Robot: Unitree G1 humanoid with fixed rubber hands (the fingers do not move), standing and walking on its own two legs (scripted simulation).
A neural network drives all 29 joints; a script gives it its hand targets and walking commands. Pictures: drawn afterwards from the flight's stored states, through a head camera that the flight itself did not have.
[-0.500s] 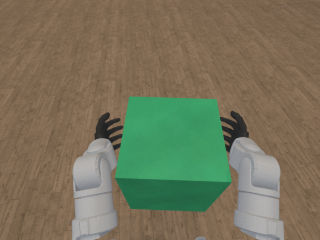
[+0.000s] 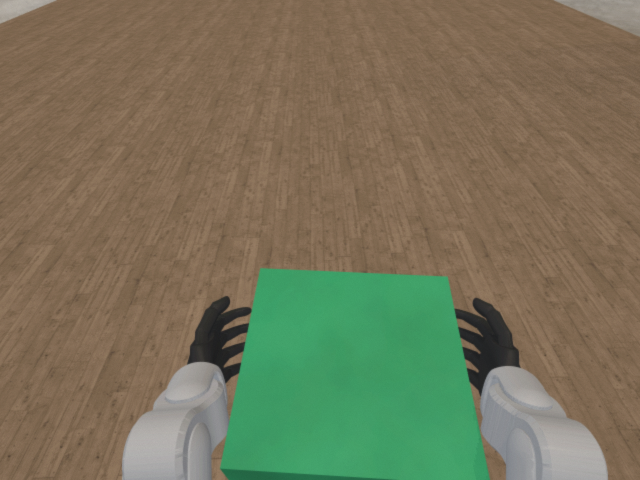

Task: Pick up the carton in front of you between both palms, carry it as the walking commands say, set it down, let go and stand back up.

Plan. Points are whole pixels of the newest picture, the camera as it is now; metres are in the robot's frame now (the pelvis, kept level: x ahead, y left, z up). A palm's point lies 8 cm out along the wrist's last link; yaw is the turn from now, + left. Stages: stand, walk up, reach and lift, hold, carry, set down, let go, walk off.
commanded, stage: carry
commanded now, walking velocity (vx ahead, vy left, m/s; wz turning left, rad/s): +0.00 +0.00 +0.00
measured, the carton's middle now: (346, 403) +0.23 +0.00 +0.03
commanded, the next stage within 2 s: hold in 1.80 s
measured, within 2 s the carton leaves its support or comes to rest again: neither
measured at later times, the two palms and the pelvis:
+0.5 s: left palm (238, 273) +0.37 +0.15 +0.10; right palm (465, 278) +0.37 -0.15 +0.10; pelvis +0.14 +0.00 +0.00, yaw -2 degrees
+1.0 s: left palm (248, 282) +0.39 +0.14 +0.07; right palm (463, 289) +0.38 -0.16 +0.07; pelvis +0.13 +0.00 +0.00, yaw -2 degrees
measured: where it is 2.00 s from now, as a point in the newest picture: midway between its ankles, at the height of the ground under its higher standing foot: outside the picture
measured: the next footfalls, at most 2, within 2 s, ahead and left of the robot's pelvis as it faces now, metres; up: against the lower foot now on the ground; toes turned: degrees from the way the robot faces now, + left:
left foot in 0.02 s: +0.18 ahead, +0.10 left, +0.00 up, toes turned -8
right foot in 0.24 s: +0.13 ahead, -0.11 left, +0.00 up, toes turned +3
